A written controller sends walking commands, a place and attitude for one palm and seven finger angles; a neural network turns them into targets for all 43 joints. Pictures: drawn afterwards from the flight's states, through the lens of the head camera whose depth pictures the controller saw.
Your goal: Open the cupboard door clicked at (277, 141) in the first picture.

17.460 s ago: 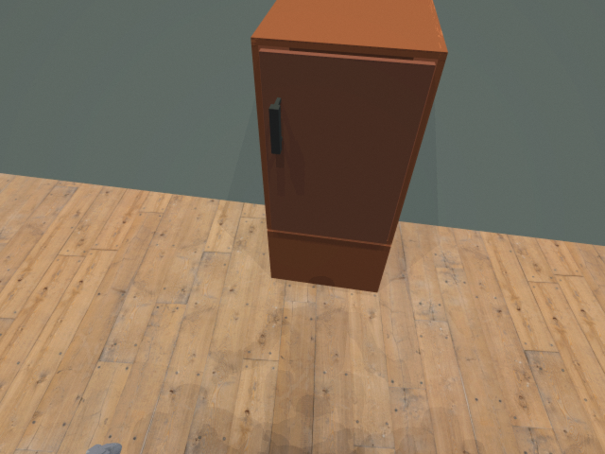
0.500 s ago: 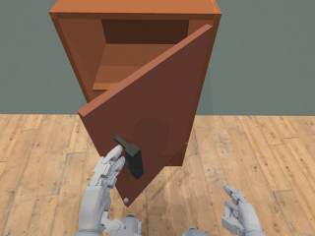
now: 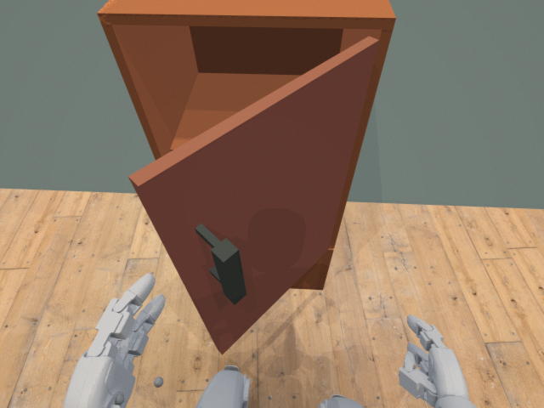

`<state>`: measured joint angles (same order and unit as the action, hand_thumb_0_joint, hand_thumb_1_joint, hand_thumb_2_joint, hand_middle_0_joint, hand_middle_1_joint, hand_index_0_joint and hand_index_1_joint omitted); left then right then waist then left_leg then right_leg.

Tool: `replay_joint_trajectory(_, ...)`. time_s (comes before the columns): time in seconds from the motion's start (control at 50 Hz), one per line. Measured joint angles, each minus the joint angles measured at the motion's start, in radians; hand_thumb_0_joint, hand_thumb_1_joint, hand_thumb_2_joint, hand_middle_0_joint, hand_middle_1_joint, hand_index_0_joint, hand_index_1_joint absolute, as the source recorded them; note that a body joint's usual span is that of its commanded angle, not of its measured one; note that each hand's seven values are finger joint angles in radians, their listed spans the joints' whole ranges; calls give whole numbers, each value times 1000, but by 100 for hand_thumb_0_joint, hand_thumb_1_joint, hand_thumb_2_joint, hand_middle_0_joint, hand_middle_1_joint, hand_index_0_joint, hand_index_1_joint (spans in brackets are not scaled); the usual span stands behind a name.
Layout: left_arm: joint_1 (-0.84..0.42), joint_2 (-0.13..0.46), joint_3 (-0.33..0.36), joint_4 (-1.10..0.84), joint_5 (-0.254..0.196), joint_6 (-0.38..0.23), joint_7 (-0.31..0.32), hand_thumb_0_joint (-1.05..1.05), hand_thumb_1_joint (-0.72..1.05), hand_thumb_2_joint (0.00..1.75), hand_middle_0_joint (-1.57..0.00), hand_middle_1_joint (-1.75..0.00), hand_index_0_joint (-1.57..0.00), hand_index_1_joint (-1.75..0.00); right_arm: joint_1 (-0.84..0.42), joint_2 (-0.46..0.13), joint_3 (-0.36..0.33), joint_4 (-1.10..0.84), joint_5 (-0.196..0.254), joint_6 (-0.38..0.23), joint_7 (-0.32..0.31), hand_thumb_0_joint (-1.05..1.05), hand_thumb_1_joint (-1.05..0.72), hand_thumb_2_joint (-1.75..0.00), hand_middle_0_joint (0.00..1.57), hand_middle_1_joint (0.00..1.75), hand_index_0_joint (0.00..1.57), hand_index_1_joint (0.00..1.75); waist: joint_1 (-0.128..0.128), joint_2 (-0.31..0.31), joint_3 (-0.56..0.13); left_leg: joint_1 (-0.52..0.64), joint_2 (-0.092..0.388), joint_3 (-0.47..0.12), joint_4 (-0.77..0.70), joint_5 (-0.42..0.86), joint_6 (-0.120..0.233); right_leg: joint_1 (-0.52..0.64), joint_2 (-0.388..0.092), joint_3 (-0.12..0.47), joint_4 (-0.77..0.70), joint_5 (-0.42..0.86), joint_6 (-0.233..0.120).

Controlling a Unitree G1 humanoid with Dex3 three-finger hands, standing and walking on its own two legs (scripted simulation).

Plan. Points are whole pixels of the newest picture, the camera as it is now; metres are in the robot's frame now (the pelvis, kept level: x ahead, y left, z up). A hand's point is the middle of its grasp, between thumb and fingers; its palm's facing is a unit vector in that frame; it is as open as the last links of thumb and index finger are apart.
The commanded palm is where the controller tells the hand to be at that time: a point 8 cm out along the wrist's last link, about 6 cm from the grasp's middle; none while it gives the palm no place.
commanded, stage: draw the hand back to the body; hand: left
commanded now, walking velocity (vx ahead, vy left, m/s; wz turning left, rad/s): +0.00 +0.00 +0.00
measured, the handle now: (220, 264) +0.29 +0.10 +0.08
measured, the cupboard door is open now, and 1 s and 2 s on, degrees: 48 48 48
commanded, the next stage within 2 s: step back with the hand held close in 1.66 s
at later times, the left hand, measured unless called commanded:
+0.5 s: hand (105, 360) +0.16 +0.18 +0.13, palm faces +0.00 -1.00 -0.04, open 16.3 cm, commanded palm +0.12 +0.24 +0.15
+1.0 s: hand out of the picture +0.20 +0.26 +0.21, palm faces +0.34 -0.86 -0.38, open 12.5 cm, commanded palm +0.16 +0.31 +0.24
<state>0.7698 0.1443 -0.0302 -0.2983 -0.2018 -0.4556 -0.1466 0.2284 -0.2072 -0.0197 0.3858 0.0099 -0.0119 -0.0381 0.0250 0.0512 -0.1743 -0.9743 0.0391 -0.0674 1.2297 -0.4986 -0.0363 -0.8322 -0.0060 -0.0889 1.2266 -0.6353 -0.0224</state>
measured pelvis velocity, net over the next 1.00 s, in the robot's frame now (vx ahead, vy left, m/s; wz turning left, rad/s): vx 0.03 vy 0.04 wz -0.01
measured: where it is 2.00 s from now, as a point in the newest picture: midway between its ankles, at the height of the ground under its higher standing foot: outside the picture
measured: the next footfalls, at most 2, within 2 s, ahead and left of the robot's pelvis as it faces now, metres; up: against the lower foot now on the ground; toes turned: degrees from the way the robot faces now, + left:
none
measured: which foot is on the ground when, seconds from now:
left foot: down 0.00-1.00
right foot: down 0.00-1.00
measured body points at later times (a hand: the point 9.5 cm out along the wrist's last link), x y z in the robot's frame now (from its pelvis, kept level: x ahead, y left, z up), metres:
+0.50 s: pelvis +0.00 +0.02 +0.03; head +0.00 +0.03 +0.48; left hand +0.15 +0.23 +0.14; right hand +0.18 -0.20 -0.02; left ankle +0.06 +0.14 -0.63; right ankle -0.01 -0.11 -0.63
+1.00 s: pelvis +0.03 +0.04 +0.08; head +0.01 +0.03 +0.53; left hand +0.18 +0.31 +0.23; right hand +0.22 -0.17 +0.02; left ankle +0.06 +0.14 -0.63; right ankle -0.01 -0.11 -0.63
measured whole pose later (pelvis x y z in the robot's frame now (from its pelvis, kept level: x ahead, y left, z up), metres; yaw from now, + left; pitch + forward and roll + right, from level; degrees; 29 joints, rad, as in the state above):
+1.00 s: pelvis +0.03 +0.04 +0.08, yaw +0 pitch +0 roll -2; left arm 0.64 0.34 0.19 -0.51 -0.05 0.00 0.15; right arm 0.26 -0.22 0.09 0.49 0.02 -0.09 -0.12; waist 0.05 0.05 -0.08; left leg -0.39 0.01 0.00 0.72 -0.34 0.02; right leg -0.24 -0.03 -0.04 0.65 -0.41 0.03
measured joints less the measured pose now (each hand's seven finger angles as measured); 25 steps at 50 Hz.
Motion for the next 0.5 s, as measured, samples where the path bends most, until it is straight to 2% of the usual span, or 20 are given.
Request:
replay_joint_trajectory(0.1,-29,7,-9,0,-12,1,-35,-1,-50,30,-15,-30,-16,-30,-3,-3,0,0,3,-12,-11,1,-91,-89,20,30,20,30,1,0,2,-25,0,-3,26,-1,4,-22,1,-2,21,0,3)
replay_joint_trajectory(0.18,-56,24,-12,-35,-6,50,-14,-1,-50,30,-15,-30,-15,-30,8,5,3,-8,9,-6,-17,1,-91,-89,20,30,20,30,2,0,3,-20,3,-1,30,0,7,-15,4,1,19,6,6)
replay_joint_trajectory(0.3,-53,62,39,-121,-10,132,36,-1,-50,30,-15,-30,-15,-30,37,23,23,-13,27,13,-25,1,-91,-89,20,30,20,30,-10,13,5,68,5,5,-36,20,17,75,6,6,-63,40,16)
replay_joint_trajectory(0.4,-40,56,59,-130,-26,186,27,-1,-50,30,-15,-30,-15,-30,57,19,42,-14,32,3,-29,1,-90,-89,20,30,20,30,-20,16,5,140,2,14,-107,45,27,149,4,12,-145,75,26)
replay_joint_trajectory(0.5,-38,82,71,-137,-30,225,16,-1,-50,30,-15,-30,-15,-30,66,5,48,-13,32,-21,-31,1,-90,-89,20,30,20,30,-19,6,15,186,-2,17,-148,58,34,198,1,14,-193,94,32)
